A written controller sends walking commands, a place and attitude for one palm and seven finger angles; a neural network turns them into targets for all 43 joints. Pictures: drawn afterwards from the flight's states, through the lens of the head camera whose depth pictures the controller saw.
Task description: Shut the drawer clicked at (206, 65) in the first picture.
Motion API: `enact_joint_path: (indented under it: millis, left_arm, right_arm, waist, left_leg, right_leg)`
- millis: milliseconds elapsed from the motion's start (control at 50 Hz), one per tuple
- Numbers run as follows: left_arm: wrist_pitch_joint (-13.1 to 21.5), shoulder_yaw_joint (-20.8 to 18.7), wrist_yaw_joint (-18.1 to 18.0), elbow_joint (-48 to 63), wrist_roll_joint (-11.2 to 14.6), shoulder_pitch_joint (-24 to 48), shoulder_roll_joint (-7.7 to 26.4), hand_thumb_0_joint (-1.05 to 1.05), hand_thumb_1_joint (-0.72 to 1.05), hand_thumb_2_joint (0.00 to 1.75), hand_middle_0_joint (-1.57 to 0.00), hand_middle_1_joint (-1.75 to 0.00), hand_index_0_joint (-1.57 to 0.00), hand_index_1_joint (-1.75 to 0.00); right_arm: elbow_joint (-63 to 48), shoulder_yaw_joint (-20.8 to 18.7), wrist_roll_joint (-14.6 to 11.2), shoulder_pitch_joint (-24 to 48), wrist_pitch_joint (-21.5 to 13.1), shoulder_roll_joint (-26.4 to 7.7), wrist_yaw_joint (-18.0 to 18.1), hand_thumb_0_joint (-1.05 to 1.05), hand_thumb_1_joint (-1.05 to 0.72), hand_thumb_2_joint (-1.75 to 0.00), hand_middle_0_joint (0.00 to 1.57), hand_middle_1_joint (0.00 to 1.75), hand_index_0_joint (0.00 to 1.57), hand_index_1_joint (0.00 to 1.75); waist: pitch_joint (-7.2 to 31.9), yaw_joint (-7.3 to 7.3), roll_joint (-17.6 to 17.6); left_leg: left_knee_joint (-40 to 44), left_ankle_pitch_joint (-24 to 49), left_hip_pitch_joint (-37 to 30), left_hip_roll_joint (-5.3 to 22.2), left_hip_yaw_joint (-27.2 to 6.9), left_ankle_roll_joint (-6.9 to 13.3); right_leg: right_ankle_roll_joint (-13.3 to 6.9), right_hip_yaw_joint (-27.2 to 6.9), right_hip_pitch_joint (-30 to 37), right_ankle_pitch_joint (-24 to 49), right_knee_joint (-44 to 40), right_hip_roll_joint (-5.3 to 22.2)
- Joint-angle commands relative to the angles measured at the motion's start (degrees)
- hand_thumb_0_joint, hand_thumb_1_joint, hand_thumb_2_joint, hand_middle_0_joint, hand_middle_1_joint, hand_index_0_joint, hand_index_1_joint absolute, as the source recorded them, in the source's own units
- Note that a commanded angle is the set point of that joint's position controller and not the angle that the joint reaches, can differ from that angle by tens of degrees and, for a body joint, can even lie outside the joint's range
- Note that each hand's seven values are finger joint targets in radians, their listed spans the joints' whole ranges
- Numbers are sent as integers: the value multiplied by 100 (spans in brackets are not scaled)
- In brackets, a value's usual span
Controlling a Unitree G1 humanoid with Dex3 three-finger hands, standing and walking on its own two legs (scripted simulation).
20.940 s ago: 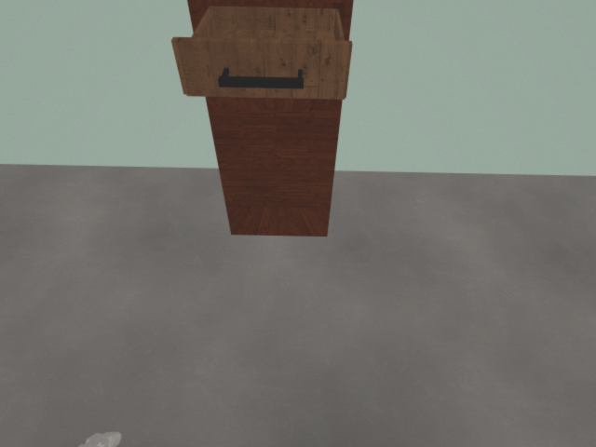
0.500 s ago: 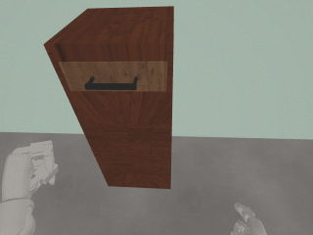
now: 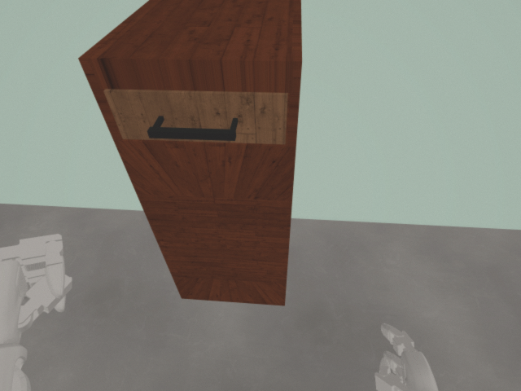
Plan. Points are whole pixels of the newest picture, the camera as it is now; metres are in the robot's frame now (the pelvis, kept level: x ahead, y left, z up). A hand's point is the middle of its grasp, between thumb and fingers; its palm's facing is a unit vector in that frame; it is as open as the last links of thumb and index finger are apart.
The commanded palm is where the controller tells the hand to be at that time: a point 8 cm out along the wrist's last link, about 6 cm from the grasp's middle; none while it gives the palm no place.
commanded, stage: step back with the hand held close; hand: left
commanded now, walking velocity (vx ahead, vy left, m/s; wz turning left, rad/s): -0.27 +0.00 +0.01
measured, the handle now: (194, 127) +0.59 +0.21 +0.10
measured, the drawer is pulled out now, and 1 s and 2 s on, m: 0.00 0.00 0.00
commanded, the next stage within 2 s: stop stepping back and stand still in 1.08 s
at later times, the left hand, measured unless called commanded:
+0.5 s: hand (29, 334) +0.13 +0.26 +0.16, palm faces +0.36 -0.80 -0.48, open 3.2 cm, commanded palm +0.07 +0.30 +0.17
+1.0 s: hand out of the picture +0.06 +0.25 +0.16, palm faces +0.32 -0.83 -0.47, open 3.2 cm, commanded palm +0.00 +0.29 +0.17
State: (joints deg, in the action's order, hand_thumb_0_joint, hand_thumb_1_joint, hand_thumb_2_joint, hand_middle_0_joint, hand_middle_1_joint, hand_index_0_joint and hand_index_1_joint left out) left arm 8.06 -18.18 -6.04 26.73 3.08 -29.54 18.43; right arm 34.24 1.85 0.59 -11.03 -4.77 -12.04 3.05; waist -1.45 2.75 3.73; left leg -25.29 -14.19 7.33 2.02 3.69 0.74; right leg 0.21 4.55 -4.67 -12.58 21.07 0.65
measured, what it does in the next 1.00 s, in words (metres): walks backwards: right foot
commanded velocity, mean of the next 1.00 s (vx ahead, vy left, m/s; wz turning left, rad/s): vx -0.31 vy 0.00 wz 0.02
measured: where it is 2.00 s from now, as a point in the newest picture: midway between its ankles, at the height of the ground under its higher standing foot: outside the picture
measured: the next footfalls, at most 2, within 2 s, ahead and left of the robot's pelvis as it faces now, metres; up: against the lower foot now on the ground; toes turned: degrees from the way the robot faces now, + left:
right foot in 0.98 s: -0.21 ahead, -0.07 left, +0.00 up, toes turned +1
left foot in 1.38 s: -0.17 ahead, +0.14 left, +0.00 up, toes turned -2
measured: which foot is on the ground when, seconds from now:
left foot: down 0.00-1.00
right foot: down 0.00-0.72, up 0.74-0.96, down 0.98-1.00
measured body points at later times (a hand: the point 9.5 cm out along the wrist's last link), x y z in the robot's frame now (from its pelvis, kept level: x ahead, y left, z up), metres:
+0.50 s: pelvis -0.06 +0.02 -0.01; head -0.04 +0.02 +0.44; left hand +0.11 +0.30 +0.18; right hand +0.13 -0.21 -0.09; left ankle +0.00 +0.11 -0.74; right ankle -0.01 -0.12 -0.74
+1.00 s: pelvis -0.14 +0.01 -0.02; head -0.10 +0.03 +0.43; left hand +0.04 +0.29 +0.18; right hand +0.03 -0.21 -0.10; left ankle +0.00 +0.10 -0.74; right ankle -0.26 -0.10 -0.75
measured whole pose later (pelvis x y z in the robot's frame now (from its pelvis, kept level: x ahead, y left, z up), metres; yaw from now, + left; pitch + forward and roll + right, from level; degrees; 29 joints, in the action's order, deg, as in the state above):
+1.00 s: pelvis -0.14 +0.01 -0.02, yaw -2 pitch +6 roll -2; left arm 15.7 -23.5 -8.3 37.0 3.5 -37.3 24.3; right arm 34.3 0.8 1.6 -11.1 -7.2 -9.2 2.2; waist 0.8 1.0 -1.5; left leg -23.5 1.2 30.4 0.9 2.2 1.9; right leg -0.3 -0.1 -6.7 -21.3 22.9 -2.0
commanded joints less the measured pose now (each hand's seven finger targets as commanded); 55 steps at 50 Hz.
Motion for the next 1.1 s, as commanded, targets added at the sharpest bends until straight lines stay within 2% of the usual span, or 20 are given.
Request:
enact_joint_path:
  millis: [0, 80, 180, 280, 360, 460, 540, 580, 640, 660, 700, 720, 780, 880, 940, 980, 1000, 1020, 1040, 1080]
  left_arm:
    - [393, -567, -61, 1015, -6, -142, 875, 0, 90, 90, -140, -160, -140, -160]
    - [421, -728, -70, 1236, 20, -581, 1004, 0, 90, 90, -140, -160, -140, -160]
    - [479, -1023, -154, 1861, 44, -856, 1308, 0, 90, 90, -140, -160, -140, -160]
    - [517, -1078, -225, 2082, 18, -956, 1332, 0, 90, 90, -140, -160, -140, -160]
    - [583, -1013, -237, 1916, -15, -852, 1181, 0, 90, 90, -140, -160, -140, -160]
    - [706, -917, -281, 1689, -93, -526, 1067, 0, 90, 90, -140, -160, -140, -160]
    - [797, -909, -359, 1868, -124, -265, 1255, 0, 90, 90, -140, -160, -140, -160]
    - [802, -801, -427, 1894, -118, -184, 1217, 0, 90, 90, -140, -160, -140, -160]
    - [799, -821, -481, 2101, -125, -26, 1288, 0, 90, 90, -140, -160, -140, -160]
    - [835, -850, -491, 2116, -118, -86, 1282, 0, 90, 90, -140, -160, -140, -160]
    - [913, -1016, -480, 2177, -205, -231, 1238, 0, 90, 90, -140, -160, -140, -160]
    - [932, -1113, -464, 2240, -279, -130, 1325, 0, 90, 90, -140, -160, -140, -160]
    - [1025, -1197, -448, 2048, -182, -564, 1355, 0, 90, 90, -140, -160, -140, -160]
    - [1017, -853, -346, 2108, 75, -954, 1142, 0, 90, 90, -140, -160, -140, -160]
    - [1141, -917, -267, 2235, 52, -625, 1402, 0, 90, 90, -140, -160, -140, -160]
    - [1262, -1120, -263, 2239, 102, -294, 1725, 0, 90, 90, -140, -160, -140, -160]
    - [1300, -1293, -276, 2142, 131, -305, 1851, 0, 90, 90, -140, -160, -140, -160]
    - [1275, -943, -233, 2130, 118, -286, 1441, 0, 90, 90, -140, -160, -140, -160]
    - [1238, -1073, -221, 2297, 156, -294, 1629, 0, 90, 90, -140, -160, -140, -160]
    - [1191, -1258, -153, 2070, 213, -735, 1686, 0, 90, 90, -140, -160, -140, -160]
  right_arm:
    - [-1003, -370, -16, 600, -2, -705, 48, 0, -90, -90, 20, 30, 20, 30]
    - [-1159, -479, -61, 583, 202, -720, 44, 0, -90, -90, 20, 30, 20, 30]
    - [-1338, -527, -104, 608, 288, -695, 90, 0, -90, -90, 20, 30, 20, 30]
    - [-1371, -540, -87, 559, 203, -712, 149, 0, -90, -90, 20, 30, 20, 30]
    - [-1330, -535, -84, 502, 76, -739, 167, 0, -90, -90, 20, 30, 20, 30]
    - [-1274, -520, -91, 403, -85, -761, 192, 0, -90, -90, 20, 30, 20, 30]
    - [-1138, -536, -35, 290, -159, -728, 186, 0, -90, -90, 20, 30, 20, 30]
    - [-1047, -482, -20, 256, -159, -627, 187, 0, -90, -90, 20, 30, 20, 30]
    - [-1020, -451, -19, 313, -163, -693, 227, 0, -90, -90, 20, 30, 20, 30]
    - [-1043, -434, -27, 314, -176, -729, 255, 0, -90, -90, 20, 30, 20, 30]
    - [-1130, -447, -4, 449, -286, -887, 281, 0, -90, -90, 20, 30, 20, 30]
    - [-1150, -485, 23, 440, -333, -783, 263, 0, -90, -90, 20, 30, 20, 30]
    - [-1085, -563, 23, 399, -447, -639, 165, 0, -90, -90, 20, 30, 20, 30]
    - [-769, -489, 64, 301, -576, -610, 4, 0, -90, -90, 20, 30, 20, 30]
    - [-561, -470, 102, 170, -462, -594, -24, 0, -90, -90, 20, 30, 20, 30]
    - [-572, -391, 49, 314, -366, -502, 41, 0, -90, -90, 20, 30, 20, 30]
    - [-638, -374, 57, 437, -400, -525, 101, 0, -90, -90, 20, 30, 20, 30]
    - [-604, -451, -33, 298, -394, -528, 131, 0, -90, -90, 20, 30, 20, 30]
    - [-706, -504, -93, 428, -396, -651, 132, 0, -90, -90, 20, 30, 20, 30]
    - [-862, -482, -89, 502, -315, -667, 134, 0, -90, -90, 20, 30, 20, 30]
  waist:
    - [132, -186, -189]
    - [882, -192, -274]
    - [1337, -163, -170]
    - [1162, -159, 276]
    - [714, -207, 347]
    - [260, -299, -93]
    - [291, -345, -845]
    - [425, -379, -1152]
    - [375, -419, -432]
    - [305, -408, -3]
    - [378, -330, 1459]
    - [444, -276, 1551]
    - [660, -224, 452]
    - [908, -280, 984]
    - [1154, -292, 414]
    - [1265, -316, -637]
    - [1266, -290, -522]
    - [1566, -396, -684]
    - [1740, -333, -710]
    - [1557, -273, -96]
  left_leg:
    - [280, 1251, 217, 95, -306, 136]
    - [182, 2170, 119, 223, -314, 135]
    - [68, 2521, 353, 310, -394, 148]
    - [233, 2098, 952, 459, -546, 202]
    - [598, 602, 1899, 621, -729, 308]
    - [562, -1505, 2718, 482, -774, 336]
    - [-737, -1236, 1381, -26, -436, 85]
    - [-1323, -816, 774, -164, -347, 0]
    - [-590, -771, 725, -76, -572, 25]
    - [15, -1157, 1116, 164, -958, 114]
    - [1978, -3095, 3345, 1254, -2461, 609]
    - [2314, -3292, 3825, 1569, -2792, 812]
    - [1511, -1558, 2435, 1403, -2281, 855]
    - [1501, -611, 1028, 931, -1656, 405]
    - [357, 1775, -28, 628, -1063, 71]
    - [-618, 1525, -550, 239, -461, -54]
    - [-567, 1433, -588, 196, -318, -59]
    - [-503, 2113, -915, 146, -293, -22]
    - [-438, 2634, -1112, 274, -405, 27]
    - [-292, 3223, -1174, 461, -703, 203]
  right_leg:
    - [-34, -516, -539, 1240, -372, 270]
    - [36, -387, -213, 1894, 80, 226]
    - [60, -376, 5, 2276, 543, 202]
    - [83, -355, -14, 1749, 934, 84]
    - [74, -407, 57, 945, 1213, 15]
    - [17, -758, -182, 18, 833, 166]
    - [-277, -1365, -1927, -1697, -521, 719]
    - [-425, -1342, -2505, -1871, -738, 1033]
    - [-237, -869, -2500, -1663, -339, 669]
    - [-95, -657, -2221, -1733, 57, 368]
    - [144, -363, -206, -963, 2489, -476]
    - [140, -499, 131, -911, 3672, -579]
    - [33, -739, -902, -1378, 3602, -445]
    - [-86, -271, -923, -1751, 976, -496]
    - [-166, -710, -993, 88, -814, 53]
    - [-188, -995, -1678, 1730, -634, 692]
    - [-117, -759, -1740, 2018, -388, 666]
    - [92, -449, -1548, 2190, -123, 366]
    - [322, -416, -1495, 2270, 105, 200]
    - [382, -391, -1702, 1443, 421, -78]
